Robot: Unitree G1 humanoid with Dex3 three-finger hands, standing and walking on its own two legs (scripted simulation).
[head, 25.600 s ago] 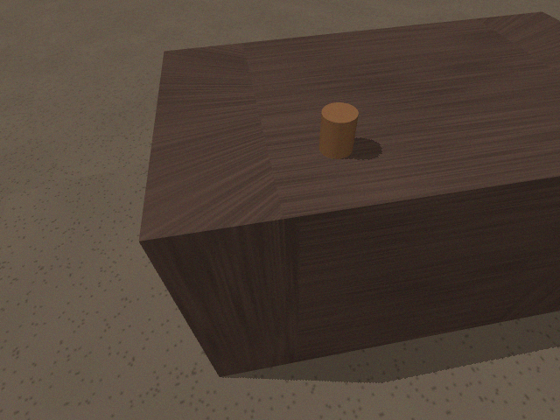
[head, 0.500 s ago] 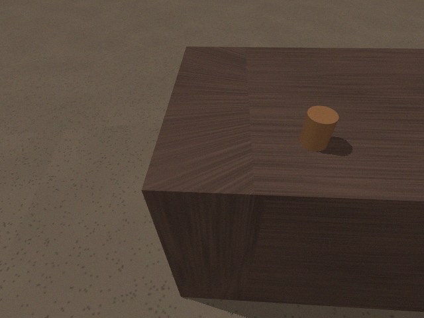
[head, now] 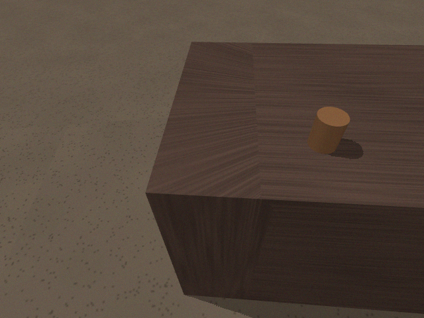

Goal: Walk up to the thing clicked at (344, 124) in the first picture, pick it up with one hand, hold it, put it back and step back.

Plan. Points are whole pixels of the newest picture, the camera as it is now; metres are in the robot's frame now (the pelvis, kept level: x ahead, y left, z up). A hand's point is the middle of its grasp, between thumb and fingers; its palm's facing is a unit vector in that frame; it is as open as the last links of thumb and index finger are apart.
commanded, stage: home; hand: right
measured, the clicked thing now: (327, 130) +0.51 -0.24 +0.06
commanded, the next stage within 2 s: stand in 0.60 s
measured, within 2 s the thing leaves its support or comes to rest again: neither
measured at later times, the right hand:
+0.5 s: hand out of the picture +0.08 -0.25 -0.15, palm faces -0.06 +0.93 -0.36, open 17.6 cm
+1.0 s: hand out of the picture +0.07 -0.25 -0.16, palm faces -0.06 +0.93 -0.36, open 13.1 cm
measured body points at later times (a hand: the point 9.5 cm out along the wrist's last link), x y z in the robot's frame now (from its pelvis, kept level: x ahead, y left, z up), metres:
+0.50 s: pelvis +0.00 +0.00 +0.00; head +0.01 +0.01 +0.45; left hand +0.07 +0.31 -0.13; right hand +0.08 -0.30 -0.13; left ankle +0.01 +0.14 -0.75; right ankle -0.01 -0.12 -0.75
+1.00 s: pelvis +0.00 +0.00 +0.00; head +0.00 +0.01 +0.45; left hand +0.06 +0.31 -0.13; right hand +0.07 -0.30 -0.13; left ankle +0.01 +0.14 -0.75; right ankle -0.01 -0.12 -0.75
